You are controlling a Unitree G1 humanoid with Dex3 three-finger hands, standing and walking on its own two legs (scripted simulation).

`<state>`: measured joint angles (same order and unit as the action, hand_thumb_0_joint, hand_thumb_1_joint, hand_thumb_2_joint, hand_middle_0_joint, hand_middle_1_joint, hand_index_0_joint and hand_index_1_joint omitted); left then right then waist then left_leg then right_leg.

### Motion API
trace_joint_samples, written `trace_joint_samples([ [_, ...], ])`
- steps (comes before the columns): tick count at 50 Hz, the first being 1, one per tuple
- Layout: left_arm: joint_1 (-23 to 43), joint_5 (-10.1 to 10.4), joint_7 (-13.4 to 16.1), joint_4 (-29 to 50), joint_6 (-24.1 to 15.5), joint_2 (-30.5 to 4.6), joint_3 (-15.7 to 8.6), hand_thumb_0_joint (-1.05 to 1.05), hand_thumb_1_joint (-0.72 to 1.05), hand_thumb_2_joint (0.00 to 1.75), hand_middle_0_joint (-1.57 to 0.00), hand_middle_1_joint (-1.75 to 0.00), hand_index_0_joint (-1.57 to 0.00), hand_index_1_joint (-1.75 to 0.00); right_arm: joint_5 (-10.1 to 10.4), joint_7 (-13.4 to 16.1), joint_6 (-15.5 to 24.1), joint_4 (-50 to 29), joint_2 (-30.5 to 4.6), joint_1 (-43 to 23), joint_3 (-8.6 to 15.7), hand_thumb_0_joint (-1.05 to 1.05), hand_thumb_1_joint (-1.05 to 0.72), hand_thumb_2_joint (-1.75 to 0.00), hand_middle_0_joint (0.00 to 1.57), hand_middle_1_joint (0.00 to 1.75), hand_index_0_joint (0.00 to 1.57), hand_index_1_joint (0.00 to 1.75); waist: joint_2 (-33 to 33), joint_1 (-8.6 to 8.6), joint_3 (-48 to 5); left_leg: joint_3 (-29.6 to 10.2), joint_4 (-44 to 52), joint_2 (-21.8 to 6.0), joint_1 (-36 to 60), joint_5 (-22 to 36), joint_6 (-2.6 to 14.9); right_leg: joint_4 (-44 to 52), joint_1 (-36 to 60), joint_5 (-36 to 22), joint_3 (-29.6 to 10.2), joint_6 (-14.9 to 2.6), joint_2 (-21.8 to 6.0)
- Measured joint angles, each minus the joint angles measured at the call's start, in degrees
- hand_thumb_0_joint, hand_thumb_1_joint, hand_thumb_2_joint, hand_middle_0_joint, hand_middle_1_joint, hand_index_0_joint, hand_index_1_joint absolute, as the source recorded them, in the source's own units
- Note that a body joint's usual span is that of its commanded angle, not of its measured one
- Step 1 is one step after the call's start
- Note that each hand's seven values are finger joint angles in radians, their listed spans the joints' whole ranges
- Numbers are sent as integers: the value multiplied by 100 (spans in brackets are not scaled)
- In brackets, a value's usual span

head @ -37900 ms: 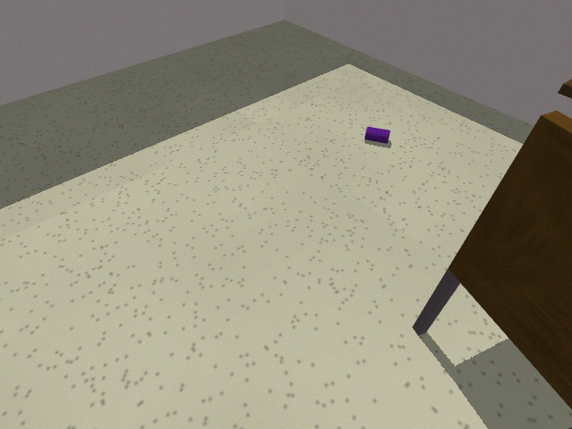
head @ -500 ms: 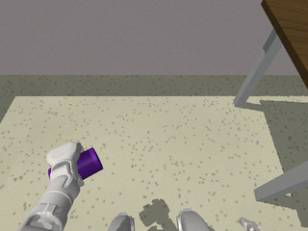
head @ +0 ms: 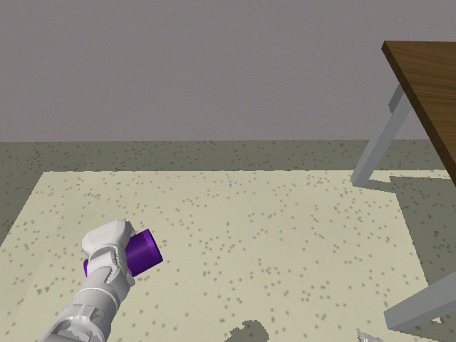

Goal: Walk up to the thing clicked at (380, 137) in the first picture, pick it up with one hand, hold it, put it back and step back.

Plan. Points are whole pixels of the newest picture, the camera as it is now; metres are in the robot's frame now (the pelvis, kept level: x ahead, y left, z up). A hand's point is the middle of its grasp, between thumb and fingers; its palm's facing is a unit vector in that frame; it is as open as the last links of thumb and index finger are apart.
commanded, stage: hold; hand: left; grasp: from above
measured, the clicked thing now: (125, 260) +0.33 +0.22 -0.10
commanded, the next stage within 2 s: crouch in 1.86 s
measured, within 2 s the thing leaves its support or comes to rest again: neither
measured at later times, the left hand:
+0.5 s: hand (116, 258) +0.31 +0.22 -0.04, palm faces -0.41 -0.19 -0.89, open 10.4 cm
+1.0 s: hand (111, 260) +0.29 +0.22 -0.02, palm faces -0.41 -0.18 -0.89, open 10.5 cm
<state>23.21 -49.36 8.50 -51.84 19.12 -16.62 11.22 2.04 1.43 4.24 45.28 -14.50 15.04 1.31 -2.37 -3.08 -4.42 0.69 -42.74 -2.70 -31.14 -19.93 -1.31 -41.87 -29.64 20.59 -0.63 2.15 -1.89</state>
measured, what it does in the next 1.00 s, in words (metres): stands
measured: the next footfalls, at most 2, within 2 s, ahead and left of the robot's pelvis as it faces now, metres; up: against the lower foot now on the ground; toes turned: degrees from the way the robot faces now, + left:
none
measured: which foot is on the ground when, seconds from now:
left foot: down 0.00-1.00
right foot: down 0.00-1.00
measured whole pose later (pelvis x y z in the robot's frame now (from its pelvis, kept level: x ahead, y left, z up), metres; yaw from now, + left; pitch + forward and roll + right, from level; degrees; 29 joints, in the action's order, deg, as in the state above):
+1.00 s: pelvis -0.01 +0.00 +0.02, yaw +0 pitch +2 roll +0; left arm 19.8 -50.5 1.7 -42.8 22.5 -16.5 14.6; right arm 2.6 0.8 3.2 42.9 -14.6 11.8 0.3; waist -3.2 -0.4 -1.9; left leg 1.3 -31.1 -2.3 -18.5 -14.2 -1.5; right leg -31.9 -18.0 15.6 -0.9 1.9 -2.1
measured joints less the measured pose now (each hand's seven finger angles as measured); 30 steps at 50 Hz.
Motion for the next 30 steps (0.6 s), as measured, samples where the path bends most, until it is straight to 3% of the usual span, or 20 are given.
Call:
trace_joint_samples([
  [6,-34,-101,-46,43,0,20,67,1,2,29,-77,-38,-74,-36,5,-33,-49,-5,-6,-50,9,1,-88,-89,20,30,20,30,1,48,28,30,263,21,289,99,-2,214,259,-78,-18,-2,-19],
  [30,-200,-59,-281,508,247,96,243,1,3,29,-75,-42,-73,-40,32,-86,-121,-117,-37,-249,-48,1,-89,-89,20,30,20,30,-44,202,210,40,925,26,977,438,-27,778,899,-364,-6,-34,-14],
])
